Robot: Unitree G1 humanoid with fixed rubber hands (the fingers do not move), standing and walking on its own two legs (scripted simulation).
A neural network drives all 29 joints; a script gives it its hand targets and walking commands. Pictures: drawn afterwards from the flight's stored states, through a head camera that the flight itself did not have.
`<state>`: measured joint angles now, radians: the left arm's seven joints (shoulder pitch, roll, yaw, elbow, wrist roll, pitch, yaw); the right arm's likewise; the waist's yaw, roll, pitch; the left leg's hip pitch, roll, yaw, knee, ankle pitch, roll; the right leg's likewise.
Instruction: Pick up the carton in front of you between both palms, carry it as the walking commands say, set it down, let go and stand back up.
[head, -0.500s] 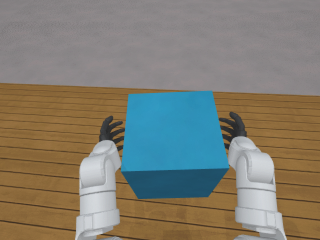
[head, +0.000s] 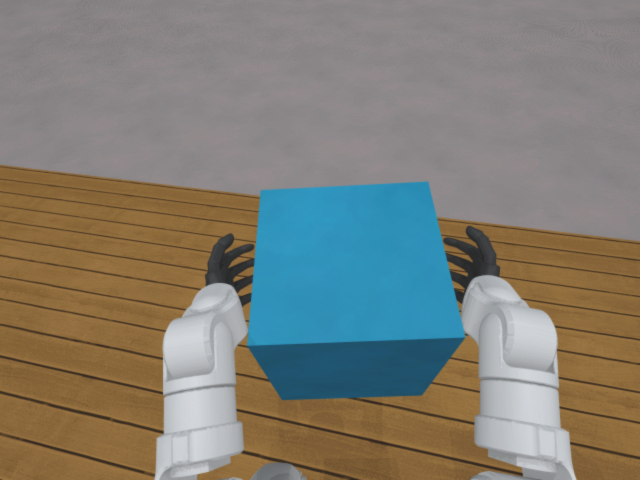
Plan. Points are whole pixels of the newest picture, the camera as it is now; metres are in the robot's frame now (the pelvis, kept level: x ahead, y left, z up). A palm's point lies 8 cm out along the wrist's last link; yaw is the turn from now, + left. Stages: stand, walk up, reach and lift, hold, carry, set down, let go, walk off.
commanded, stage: carry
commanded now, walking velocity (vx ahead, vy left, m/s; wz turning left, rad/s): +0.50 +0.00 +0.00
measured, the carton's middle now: (348, 301) +0.34 +0.01 +0.01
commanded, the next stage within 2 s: none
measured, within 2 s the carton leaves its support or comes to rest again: neither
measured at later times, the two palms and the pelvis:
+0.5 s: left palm (275, 158) +0.64 +0.14 +0.02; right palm (445, 165) +0.62 -0.16 +0.02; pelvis +0.31 +0.01 -0.05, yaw -1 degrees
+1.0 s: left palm (314, 94) +0.93 +0.09 -0.02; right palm (442, 88) +0.95 -0.22 -0.02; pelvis +0.62 -0.07 -0.10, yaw +0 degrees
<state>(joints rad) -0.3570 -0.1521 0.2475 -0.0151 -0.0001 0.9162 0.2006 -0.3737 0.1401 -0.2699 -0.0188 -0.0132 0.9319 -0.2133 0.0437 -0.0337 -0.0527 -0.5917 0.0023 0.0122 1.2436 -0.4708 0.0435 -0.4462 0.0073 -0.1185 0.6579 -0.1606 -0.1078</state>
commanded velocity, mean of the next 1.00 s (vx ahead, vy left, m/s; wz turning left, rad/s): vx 0.50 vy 0.00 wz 0.00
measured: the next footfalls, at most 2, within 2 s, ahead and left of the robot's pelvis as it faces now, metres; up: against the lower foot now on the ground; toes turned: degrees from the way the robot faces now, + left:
left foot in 0.32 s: +0.36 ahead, +0.06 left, -0.05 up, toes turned +4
right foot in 0.82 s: +0.66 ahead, -0.11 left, -0.10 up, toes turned -5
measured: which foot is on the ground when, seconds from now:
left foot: up 0.00-0.30, down 0.32-0.80, up 0.82-1.00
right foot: down 0.00-0.34, up 0.36-0.80, down 0.82-1.00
